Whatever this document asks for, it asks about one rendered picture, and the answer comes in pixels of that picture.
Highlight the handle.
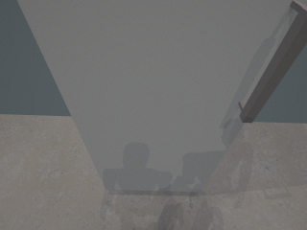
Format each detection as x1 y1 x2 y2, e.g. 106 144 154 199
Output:
238 0 307 124

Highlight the fridge door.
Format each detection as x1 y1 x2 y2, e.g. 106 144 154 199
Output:
17 0 307 193

